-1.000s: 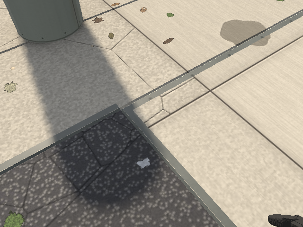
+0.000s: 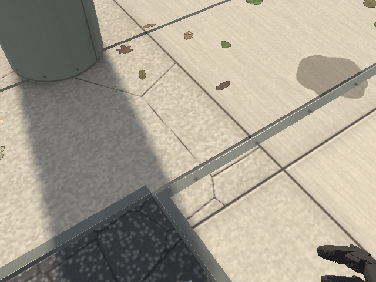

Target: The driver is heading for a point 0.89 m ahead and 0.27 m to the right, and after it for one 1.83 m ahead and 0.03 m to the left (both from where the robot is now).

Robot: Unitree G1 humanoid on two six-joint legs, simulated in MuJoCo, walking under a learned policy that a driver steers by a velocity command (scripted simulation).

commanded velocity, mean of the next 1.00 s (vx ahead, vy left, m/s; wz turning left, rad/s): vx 0.50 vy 0.00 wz -0.48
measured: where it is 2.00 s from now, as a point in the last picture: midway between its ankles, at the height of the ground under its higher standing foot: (287, 187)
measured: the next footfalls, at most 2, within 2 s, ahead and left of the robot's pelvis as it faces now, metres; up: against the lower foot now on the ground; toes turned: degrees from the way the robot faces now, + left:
right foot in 0.46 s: +0.38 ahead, -0.18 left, +0.00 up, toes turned -18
left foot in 0.96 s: +0.72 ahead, -0.10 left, +0.00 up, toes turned -31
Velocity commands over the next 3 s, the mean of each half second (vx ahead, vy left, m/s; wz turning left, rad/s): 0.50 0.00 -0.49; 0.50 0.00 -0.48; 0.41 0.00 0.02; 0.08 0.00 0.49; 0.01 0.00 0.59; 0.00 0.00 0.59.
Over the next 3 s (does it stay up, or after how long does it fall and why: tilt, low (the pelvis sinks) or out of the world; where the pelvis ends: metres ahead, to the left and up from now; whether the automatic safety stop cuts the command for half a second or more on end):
stays up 0.80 -0.25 0.02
